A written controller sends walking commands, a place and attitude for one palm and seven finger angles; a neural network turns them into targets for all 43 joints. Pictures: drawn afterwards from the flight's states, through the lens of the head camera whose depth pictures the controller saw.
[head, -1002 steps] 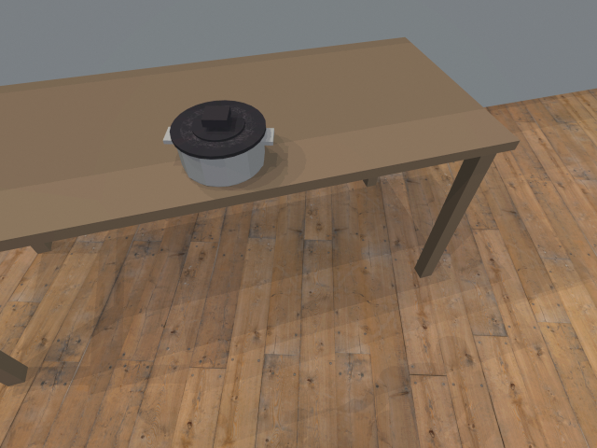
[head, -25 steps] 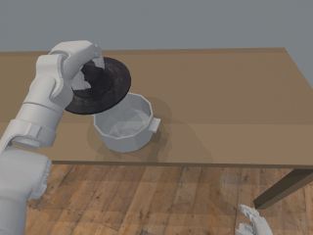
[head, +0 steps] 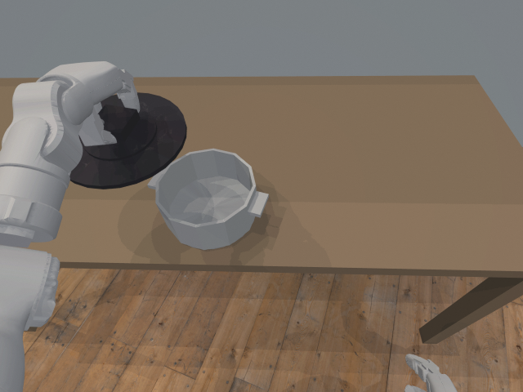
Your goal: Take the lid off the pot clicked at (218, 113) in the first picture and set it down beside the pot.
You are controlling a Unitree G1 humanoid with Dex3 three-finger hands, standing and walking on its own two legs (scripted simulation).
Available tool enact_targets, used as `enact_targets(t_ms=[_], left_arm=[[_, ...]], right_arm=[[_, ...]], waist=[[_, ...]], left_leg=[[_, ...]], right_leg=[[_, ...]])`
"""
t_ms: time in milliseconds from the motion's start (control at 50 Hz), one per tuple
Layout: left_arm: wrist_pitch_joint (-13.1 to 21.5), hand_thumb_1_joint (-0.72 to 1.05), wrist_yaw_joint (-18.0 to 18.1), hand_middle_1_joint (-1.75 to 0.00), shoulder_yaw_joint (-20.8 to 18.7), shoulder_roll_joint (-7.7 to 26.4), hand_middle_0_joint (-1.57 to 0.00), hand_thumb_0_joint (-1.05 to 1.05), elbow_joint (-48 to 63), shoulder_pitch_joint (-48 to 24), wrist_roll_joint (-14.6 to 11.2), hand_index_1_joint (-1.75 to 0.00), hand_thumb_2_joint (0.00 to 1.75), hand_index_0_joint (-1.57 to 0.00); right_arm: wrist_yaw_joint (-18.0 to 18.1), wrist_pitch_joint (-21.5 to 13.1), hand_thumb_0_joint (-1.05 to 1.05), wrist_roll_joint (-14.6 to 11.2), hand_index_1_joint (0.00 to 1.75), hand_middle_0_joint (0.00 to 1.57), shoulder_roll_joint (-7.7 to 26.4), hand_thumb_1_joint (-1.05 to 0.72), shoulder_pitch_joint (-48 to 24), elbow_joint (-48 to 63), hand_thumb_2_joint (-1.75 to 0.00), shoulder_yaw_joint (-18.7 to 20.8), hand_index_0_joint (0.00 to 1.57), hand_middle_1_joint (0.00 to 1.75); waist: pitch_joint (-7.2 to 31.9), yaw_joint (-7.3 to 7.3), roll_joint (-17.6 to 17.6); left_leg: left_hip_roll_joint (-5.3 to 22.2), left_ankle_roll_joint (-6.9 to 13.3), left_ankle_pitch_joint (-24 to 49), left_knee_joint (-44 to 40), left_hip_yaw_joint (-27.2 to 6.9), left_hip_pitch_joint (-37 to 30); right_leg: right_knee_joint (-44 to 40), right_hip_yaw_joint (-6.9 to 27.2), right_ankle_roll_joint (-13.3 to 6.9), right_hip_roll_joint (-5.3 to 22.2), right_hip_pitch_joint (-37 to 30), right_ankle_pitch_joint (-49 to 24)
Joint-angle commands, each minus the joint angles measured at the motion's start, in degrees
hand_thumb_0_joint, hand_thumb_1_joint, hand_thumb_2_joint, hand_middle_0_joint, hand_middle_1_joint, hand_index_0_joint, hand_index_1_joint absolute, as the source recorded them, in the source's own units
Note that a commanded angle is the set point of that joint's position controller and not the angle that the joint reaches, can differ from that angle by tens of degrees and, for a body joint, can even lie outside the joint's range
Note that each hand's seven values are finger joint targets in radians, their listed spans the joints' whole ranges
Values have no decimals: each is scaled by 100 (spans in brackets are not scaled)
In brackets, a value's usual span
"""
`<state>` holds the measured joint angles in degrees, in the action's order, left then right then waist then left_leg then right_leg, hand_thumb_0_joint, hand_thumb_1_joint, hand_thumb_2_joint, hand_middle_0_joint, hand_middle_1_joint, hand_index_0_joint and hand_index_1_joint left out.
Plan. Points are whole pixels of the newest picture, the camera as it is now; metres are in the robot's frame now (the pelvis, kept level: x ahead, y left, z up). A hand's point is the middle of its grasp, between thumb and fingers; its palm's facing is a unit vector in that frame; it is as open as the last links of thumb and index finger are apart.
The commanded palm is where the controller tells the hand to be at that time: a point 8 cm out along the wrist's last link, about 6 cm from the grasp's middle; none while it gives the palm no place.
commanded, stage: move the lid sideways beside the pot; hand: left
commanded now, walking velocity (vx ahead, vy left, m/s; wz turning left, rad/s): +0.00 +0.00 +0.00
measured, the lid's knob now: (114, 122) +0.48 +0.24 +0.16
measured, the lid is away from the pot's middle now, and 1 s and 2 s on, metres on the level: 0.11 0.23 0.22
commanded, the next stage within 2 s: lower the lid onto the table in 0.92 s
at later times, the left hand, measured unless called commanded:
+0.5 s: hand (60, 124) +0.45 +0.30 +0.18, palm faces -0.35 -0.07 -0.93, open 8.8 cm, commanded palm +0.45 +0.31 +0.26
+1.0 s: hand (28, 130) +0.44 +0.35 +0.17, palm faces -0.37 -0.10 -0.92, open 8.8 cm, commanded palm +0.46 +0.35 +0.26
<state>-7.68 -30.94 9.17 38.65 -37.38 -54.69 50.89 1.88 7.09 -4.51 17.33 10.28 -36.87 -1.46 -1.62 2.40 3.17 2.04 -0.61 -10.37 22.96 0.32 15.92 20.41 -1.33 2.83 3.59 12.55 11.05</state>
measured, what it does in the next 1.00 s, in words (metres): stands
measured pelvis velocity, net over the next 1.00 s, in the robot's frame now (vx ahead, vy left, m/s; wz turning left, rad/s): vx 0.01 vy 0.01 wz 0.02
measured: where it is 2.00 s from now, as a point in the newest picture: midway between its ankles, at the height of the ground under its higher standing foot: outside the picture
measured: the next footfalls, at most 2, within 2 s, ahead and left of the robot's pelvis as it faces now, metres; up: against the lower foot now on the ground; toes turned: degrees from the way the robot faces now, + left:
none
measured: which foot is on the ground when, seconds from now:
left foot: down 0.00-1.00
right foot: down 0.00-1.00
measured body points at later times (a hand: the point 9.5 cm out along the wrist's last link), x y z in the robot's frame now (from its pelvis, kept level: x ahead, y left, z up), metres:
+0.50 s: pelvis +0.01 +0.01 +0.00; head +0.07 +0.00 +0.44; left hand +0.47 +0.30 +0.23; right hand +0.11 -0.27 -0.13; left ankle +0.01 +0.13 -0.74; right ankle -0.01 -0.16 -0.74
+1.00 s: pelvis +0.01 +0.01 +0.00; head +0.09 +0.01 +0.44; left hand +0.46 +0.35 +0.23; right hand +0.11 -0.27 -0.13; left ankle +0.01 +0.13 -0.74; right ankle -0.01 -0.16 -0.74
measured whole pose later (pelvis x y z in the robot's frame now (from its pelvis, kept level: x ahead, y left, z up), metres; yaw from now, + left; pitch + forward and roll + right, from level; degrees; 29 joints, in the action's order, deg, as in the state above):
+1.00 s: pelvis +0.01 +0.01 +0.00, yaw +1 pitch +7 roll -2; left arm 2.4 -33.8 1.1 50.4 -48.1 -57.5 51.6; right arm 2.1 10.7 -5.2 17.8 11.3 -39.4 -0.9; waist -2.4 2.5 1.8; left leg 2.0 0.0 -12.3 25.9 -0.9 20.3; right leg 19.1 -2.5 3.3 3.5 14.4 11.1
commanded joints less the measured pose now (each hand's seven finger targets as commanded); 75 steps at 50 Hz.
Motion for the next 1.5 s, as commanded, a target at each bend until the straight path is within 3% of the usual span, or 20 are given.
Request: enact_targets(t_ms=[0,120,220,380,440,500,640,700,820,860,900,940,980,1080,1140,1220,1300,1340,1400,1480], left_arm=[[33,54,353,-100,-1005,1964,-77,0,951,-3274,77,-99,107,-71],[256,54,319,-100,-1225,2418,-77,0,971,-3555,111,-99,107,-71],[426,54,207,-100,-1036,2295,-77,0,733,-3585,42,-99,107,-71],[677,54,200,-100,-1510,2862,-77,0,717,-3430,34,-99,107,-71],[699,54,165,-100,-1346,2671,-77,0,621,-3262,38,-99,107,-71],[743,54,152,-100,-1666,3086,-77,0,519,-3253,42,-99,107,-71],[888,54,128,-100,-1585,3090,-77,0,820,-3397,19,-99,107,-71],[933,54,103,-100,-1884,3367,-77,0,419,-3177,7,-99,107,-71],[1016,54,113,-100,-1737,3360,-77,0,322,-3367,75,-99,107,-71],[1006,54,85,-100,-1457,3036,-77,0,298,-3423,12,-99,107,-71],[1044,54,90,-100,-1655,3271,-77,0,615,-3502,-21,-99,107,-71],[1045,54,51,-100,-1417,2976,-77,0,385,-3464,-53,-99,107,-71],[1049,54,40,-100,-1574,3190,-77,0,-1,-3381,-60,-99,107,-71],[1175,54,136,-100,-1716,3353,-77,0,330,-3460,36,-99,107,-71],[1215,54,109,-100,-1841,3472,-77,0,-142,-3113,-18,-99,107,-71],[1223,54,189,-100,-1671,3291,-77,0,164,-3263,92,-99,107,-71],[1279,54,193,-100,-2047,3640,-77,0,-4,-3026,13,-99,107,-71],[1317,54,188,-100,-1727,3305,-77,0,348,-3253,4,-99,107,-71],[1338,54,257,-100,-2016,3584,-77,0,-245,-2786,60,-99,107,-71],[1350,54,270,-100,-1761,3414,-77,0,-153,-3056,76,-99,107,-71]], right_arm=[[81,-182,0,11,30,20,827,-90,-253,697,-90,307,20,30],[130,-150,0,0,30,20,875,-90,-180,666,-90,323,20,30],[136,-88,0,-25,30,20,905,-90,-84,577,-90,350,20,30],[103,6,0,-10,30,20,986,-90,71,465,-90,390,20,30],[92,29,0,-13,30,20,993,-90,75,452,-90,405,20,30],[80,84,0,-20,30,20,1011,-90,95,450,-90,395,20,30],[66,135,0,-17,30,20,1036,-90,68,450,-90,417,20,30],[69,169,0,-11,30,20,1036,-90,165,372,-90,397,20,30],[87,225,0,-39,30,20,1026,-90,192,334,-90,387,20,30],[95,223,0,-43,30,20,1006,-90,215,295,-90,397,20,30],[100,204,0,-31,30,20,1028,-90,206,322,-90,403,20,30],[133,186,0,-34,30,20,1018,-90,198,264,-90,392,20,30],[140,218,0,-49,30,20,1058,-90,274,177,-90,366,20,30],[139,203,0,-12,30,20,1034,-90,247,238,-90,383,20,30],[129,253,0,-45,30,20,1072,-90,266,222,-90,370,20,30],[118,264,0,-26,30,20,1020,-90,252,296,-90,389,20,30],[118,296,0,-16,30,20,1058,-90,310,281,-90,400,20,30],[113,290,0,-30,30,20,1038,-90,219,307,-90,432,20,30],[126,303,0,-24,30,20,1041,-90,326,261,-90,395,20,30],[158,326,0,-38,30,20,1054,-90,342,225,-90,417,20,30]], waist=[[2509,27,-28],[2715,45,131],[2568,98,149],[2736,74,311],[2666,98,422],[2714,68,251],[2939,83,689],[2839,80,367],[2828,104,548],[2711,182,528],[2946,136,674],[2756,189,590],[2491,184,380],[2875,132,664],[2613,113,348],[2757,151,699],[2865,127,334],[2871,134,590],[2658,136,400],[2678,196,466]], left_leg=[[-404,480,1456,16,55,-1300],[-410,509,1437,43,72,-1361],[-392,523,1432,63,94,-1325],[-377,540,2073,192,45,-1444],[-364,535,2335,236,36,-1499],[-378,551,2094,246,39,-1379],[-332,533,2706,334,-41,-1701],[-348,559,2505,358,-13,-1490],[-329,559,2401,402,10,-1499],[-312,566,2391,407,24,-1545],[-322,580,2502,419,5,-1682],[-324,581,2506,408,20,-1602],[-336,571,1957,363,54,-1334],[-334,567,2329,434,17,-1524],[-337,557,2080,425,63,-1121],[-327,555,2326,481,24,-1408],[-351,584,2143,515,58,-1199],[-319,572,2421,515,40,-1345],[-346,571,2050,567,68,-1072],[-338,576,1756,561,109,-1061]], right_leg=[[-79,-260,-409,-499,-482,-1684],[-88,-235,-401,-498,-557,-1685],[-119,-263,-376,-501,-445,-1706],[-63,-293,-386,-529,-500,-2070],[-100,-327,-391,-540,-311,-2071],[-53,-318,-373,-529,-469,-2037],[-52,-353,-379,-559,-240,-1995],[-30,-363,-342,-555,-360,-2049],[-15,-384,-353,-550,-245,-1901],[-62,-385,-337,-563,-147,-1864],[-51,-367,-342,-562,-219,-1944],[-103,-411,-344,-575,-67,-1881],[-110,-417,-338,-575,-110,-1680],[-15,-389,-358,-566,-187,-1811],[31,-398,-358,-526,-258,-1888],[27,-406,-364,-569,-70,-1770],[103,-378,-333,-540,-282,-1932],[100,-385,-349,-528,-125,-1956],[121,-400,-351,-555,-121,-1808],[123,-389,-352,-555,-19,-1640]])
